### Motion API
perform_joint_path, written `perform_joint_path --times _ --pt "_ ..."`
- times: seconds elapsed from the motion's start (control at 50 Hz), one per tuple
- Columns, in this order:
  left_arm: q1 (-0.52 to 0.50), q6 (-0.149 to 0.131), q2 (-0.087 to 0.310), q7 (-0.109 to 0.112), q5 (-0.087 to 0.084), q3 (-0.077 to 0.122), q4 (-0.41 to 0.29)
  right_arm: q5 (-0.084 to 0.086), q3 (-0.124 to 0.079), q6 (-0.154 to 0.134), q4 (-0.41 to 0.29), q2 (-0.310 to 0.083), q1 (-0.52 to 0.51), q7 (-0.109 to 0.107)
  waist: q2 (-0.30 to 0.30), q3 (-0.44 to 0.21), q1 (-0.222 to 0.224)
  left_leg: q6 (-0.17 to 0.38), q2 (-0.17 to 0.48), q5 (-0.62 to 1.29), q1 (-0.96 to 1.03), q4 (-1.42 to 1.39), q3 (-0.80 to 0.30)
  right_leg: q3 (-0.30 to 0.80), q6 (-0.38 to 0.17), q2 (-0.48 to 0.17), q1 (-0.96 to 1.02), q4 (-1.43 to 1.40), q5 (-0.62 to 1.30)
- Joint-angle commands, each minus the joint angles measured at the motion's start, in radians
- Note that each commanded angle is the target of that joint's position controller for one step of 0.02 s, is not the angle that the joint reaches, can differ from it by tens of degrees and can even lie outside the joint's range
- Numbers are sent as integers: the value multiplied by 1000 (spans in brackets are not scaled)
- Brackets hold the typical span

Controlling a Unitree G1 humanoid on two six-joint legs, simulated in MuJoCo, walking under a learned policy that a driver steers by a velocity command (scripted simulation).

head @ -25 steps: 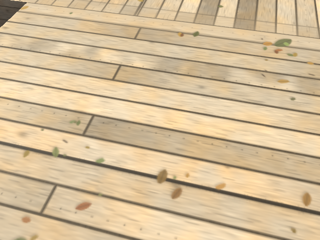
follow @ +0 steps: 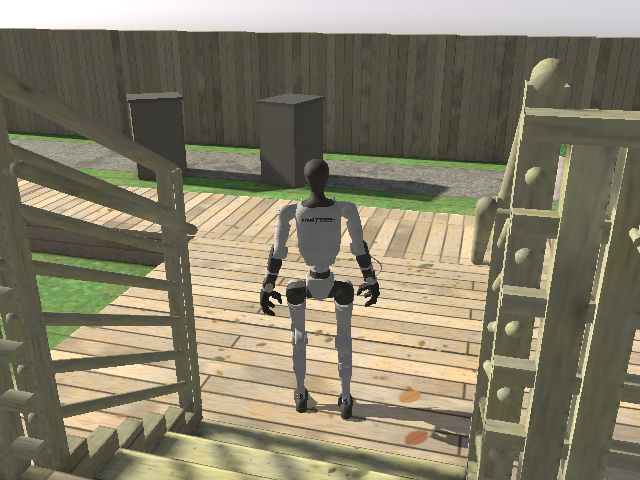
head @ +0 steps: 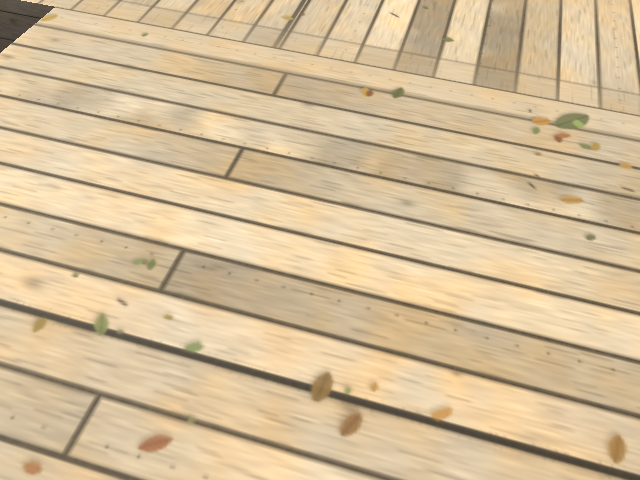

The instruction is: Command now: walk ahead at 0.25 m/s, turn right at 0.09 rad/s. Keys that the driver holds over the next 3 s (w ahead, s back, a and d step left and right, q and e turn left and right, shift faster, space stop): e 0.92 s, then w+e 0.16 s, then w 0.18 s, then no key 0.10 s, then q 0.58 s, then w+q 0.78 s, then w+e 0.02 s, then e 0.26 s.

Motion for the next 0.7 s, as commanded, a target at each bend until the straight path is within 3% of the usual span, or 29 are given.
perform_joint_path --times 0.02,0.04,0.06,0.08,0.1,0.12,0.18,0.2,0.22,0.28,0.3,0.34,0.38,0.4,0.42,0.44,0.46,0.48,0.5,0.52,0.56,0.6,0.62,0.64,0.7 --pt "-175 -32 64 7 0 5 -124 -39 -28 -16 60 -175 301 8 266 -20 -126 265 431 315 399 -316 -644 53 -10 70 -576 529 -220" --pt "-121 -30 78 3 -17 10 -98 -41 -9 -29 36 -120 233 4 174 8 -80 239 418 487 365 -268 -511 130 -32 47 -590 618 -173" --pt "-89 -23 80 1 -20 14 -77 -37 0 -33 11 -102 164 3 138 -3 -43 185 364 586 336 -248 -369 132 -45 22 -565 608 -100" --pt "-79 -14 84 7 -15 22 -60 -36 5 -35 -11 -93 107 5 116 -2 -27 126 325 641 311 -243 -268 130 -51 -2 -546 541 -13" --pt "-100 -6 86 9 -7 28 -62 -36 12 -29 -19 -78 84 0 131 -3 -22 85 289 674 279 -255 -192 102 -48 -11 -510 494 57" --pt "-115 3 68 6 -3 26 -68 -43 18 -22 -17 -70 90 -5 145 -9 -23 71 265 712 249 -262 -141 72 -37 1 -473 473 112" --pt "-212 29 18 -11 6 13 -129 -53 21 -5 -20 -103 81 -39 134 -7 -16 75 242 798 208 -267 -43 23 -1 5 -443 300 216" --pt "-240 33 5 -17 9 6 -148 -51 18 1 -23 -125 73 -48 137 -7 -18 76 239 800 190 -267 -17 0 3 0 -422 240 240" --pt "-265 36 4 -19 10 2 -170 -38 13 4 -27 -152 68 -55 122 -11 -22 74 244 805 174 -274 -3 -21 3 2 -397 186 264" --pt "-282 57 32 -26 12 4 -207 -22 0 22 -33 -186 66 -59 150 -22 -24 89 269 793 180 -257 29 -54 -5 -7 -349 124 260" --pt "-289 62 44 -29 14 6 -212 -20 1 26 -38 -170 60 -56 152 -17 -24 91 276 783 185 -243 43 -59 -15 -13 -339 113 248" --pt "-292 71 62 -40 18 11 -226 -17 -10 38 -52 -178 39 -52 146 -18 -14 89 289 779 198 -181 50 -73 -41 -9 -325 86 185" --pt "-234 65 81 -51 19 21 -222 -4 -23 42 -77 -193 0 -55 131 -50 25 61 277 843 196 -47 68 -104 -75 28 -227 -14 199" --pt "-150 61 112 -53 20 37 -196 -10 -23 39 -87 -184 3 -55 90 -101 63 25 236 823 150 98 95 -100 -108 59 -85 -100 306" --pt "-72 57 207 -38 23 68 -193 -31 -26 33 -106 -189 36 -50 -59 -175 83 -56 153 527 -19 353 123 105 -176 -49 128 -152 729" --pt "-76 56 285 -26 43 70 -216 -70 3 24 -148 -93 66 -34 -252 -284 11 -119 -45 -411 -328 685 68 520 -392 -312 352 -168 1056" --pt "-43 51 240 -29 51 50 -224 -48 -1 18 -150 -118 52 -16 -142 -397 41 -110 -32 -457 -325 796 -152 577 -449 -346 344 -218 938" --pt "-119 47 214 -25 47 46 -246 -7 0 20 -189 -120 -6 -11 -119 -309 26 -102 -26 -370 -412 818 -156 550 -430 -324 255 -300 617" --pt "-194 40 169 -19 13 37 -262 0 -8 29 -181 -146 -54 -20 -17 -176 4 -97 19 -290 -442 745 -157 466 -348 -264 145 -325 440" --pt "-249 42 128 -9 5 25 -287 -11 -18 44 -174 -170 -66 -36 4 -120 -3 -99 49 -212 -421 655 -162 388 -287 -216 56 -325 378" --pt "-242 45 134 0 15 25 -293 -31 -23 64 -179 -161 -61 -49 -7 -108 -20 -111 30 -129 -310 531 -143 317 -254 -140 -62 -326 390" --pt "-198 41 165 1 33 32 -294 -35 -22 64 -190 -135 -60 -57 -42 -127 -14 -126 12 -98 -284 423 -133 308 -252 -121 -71 -310 434" --pt "-188 43 203 7 38 44 -294 -39 -23 63 -200 -141 -72 -56 -35 -126 -16 -131 5 -94 -269 396 -131 328 -250 -126 -100 -322 385" --pt "-184 46 210 11 37 47 -300 -38 -22 65 -207 -137 -81 -56 -47 -127 -12 -134 3 -78 -265 361 -140 347 -245 -124 -108 -330 312" --pt "-182 48 176 17 26 36 -324 -25 -21 74 -225 -134 -114 -54 -99 -114 4 -135 -3 -27 -278 269 -163 400 -222 -114 -97 -330 166"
